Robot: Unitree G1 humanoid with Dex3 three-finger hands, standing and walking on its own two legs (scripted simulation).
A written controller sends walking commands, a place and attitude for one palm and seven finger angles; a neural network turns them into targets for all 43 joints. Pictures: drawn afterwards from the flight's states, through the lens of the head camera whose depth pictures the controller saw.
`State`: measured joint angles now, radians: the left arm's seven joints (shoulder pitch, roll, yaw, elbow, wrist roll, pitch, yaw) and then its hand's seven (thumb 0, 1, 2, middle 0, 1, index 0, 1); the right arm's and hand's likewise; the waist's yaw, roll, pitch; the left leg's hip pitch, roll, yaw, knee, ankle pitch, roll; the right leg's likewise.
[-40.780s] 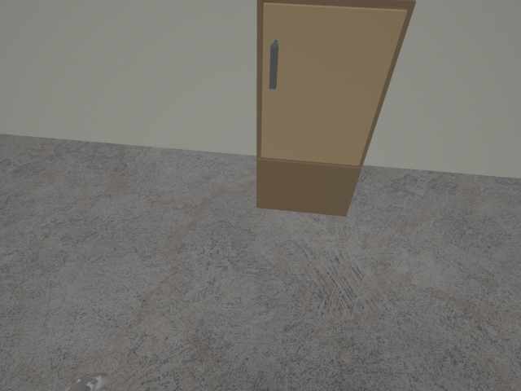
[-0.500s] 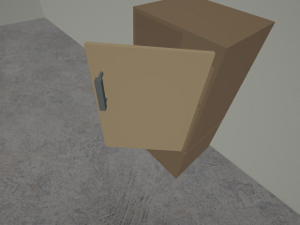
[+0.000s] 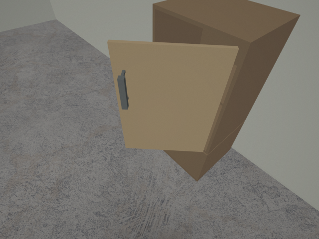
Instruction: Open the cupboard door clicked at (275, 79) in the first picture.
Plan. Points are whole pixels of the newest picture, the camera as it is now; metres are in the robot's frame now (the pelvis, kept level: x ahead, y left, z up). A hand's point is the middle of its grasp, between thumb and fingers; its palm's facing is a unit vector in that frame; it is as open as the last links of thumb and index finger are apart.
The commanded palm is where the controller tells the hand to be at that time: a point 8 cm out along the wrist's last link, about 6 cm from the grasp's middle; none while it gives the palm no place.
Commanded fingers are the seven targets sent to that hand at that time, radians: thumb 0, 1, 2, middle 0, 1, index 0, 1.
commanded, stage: come to a stop and stand still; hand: left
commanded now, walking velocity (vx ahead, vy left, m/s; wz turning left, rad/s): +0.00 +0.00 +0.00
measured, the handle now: (124, 90) +0.61 +0.18 +0.02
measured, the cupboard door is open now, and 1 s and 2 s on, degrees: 45 45 45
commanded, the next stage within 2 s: look again from close up in 1.48 s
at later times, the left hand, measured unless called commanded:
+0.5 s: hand out of the picture -0.08 +0.12 -0.18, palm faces +0.08 -0.99 -0.14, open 7.4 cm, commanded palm none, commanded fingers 0.00 0.90 0.90 -0.20 -0.30 -0.20 -0.30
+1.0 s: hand out of the picture -0.14 +0.20 -0.17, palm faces -0.01 -0.97 -0.24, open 7.4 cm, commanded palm none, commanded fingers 0.00 0.90 0.90 -0.20 -0.30 -0.20 -0.30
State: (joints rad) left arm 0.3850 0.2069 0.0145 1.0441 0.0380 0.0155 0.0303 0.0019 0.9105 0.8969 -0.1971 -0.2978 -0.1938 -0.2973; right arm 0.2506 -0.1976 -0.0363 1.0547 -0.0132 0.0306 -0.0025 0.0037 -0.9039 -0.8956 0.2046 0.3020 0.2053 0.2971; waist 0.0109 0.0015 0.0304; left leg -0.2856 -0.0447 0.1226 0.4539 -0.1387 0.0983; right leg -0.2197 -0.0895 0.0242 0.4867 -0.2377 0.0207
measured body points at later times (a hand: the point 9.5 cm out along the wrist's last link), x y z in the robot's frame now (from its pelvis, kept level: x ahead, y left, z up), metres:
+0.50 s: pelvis -0.04 -0.02 +0.00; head -0.06 -0.02 +0.45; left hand -0.09 +0.18 -0.16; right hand -0.02 -0.24 -0.16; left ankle +0.07 +0.05 -0.73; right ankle +0.02 -0.18 -0.73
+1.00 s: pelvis -0.11 +0.02 +0.00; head -0.12 +0.02 +0.45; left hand -0.13 +0.25 -0.15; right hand -0.13 -0.21 -0.16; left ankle +0.02 +0.07 -0.72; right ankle -0.20 -0.07 -0.74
